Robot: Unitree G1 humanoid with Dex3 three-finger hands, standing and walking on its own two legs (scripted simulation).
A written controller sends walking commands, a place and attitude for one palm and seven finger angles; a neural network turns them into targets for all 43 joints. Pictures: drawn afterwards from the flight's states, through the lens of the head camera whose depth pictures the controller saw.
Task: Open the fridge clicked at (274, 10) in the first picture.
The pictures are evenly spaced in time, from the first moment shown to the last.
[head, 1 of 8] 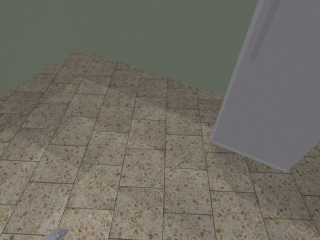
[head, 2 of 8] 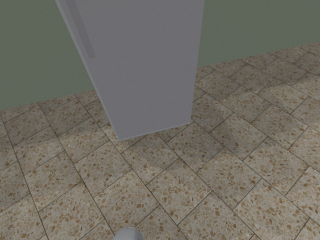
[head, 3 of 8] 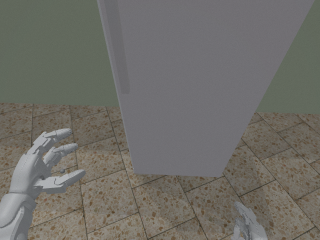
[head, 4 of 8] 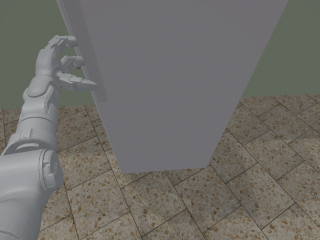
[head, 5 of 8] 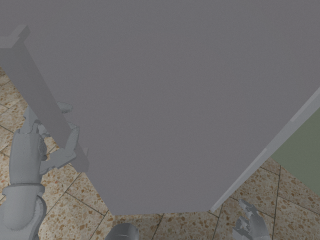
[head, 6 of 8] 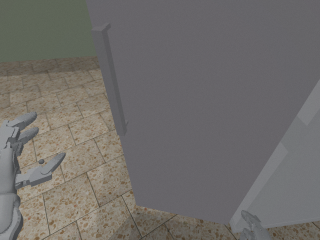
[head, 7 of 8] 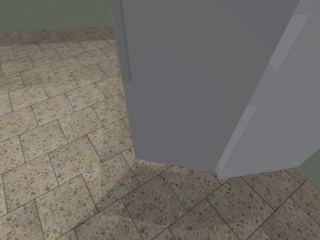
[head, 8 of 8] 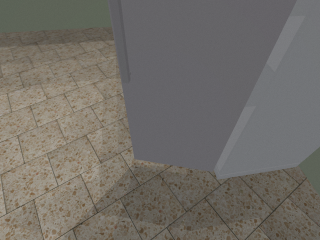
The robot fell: no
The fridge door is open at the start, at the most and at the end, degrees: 0 81 71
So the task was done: yes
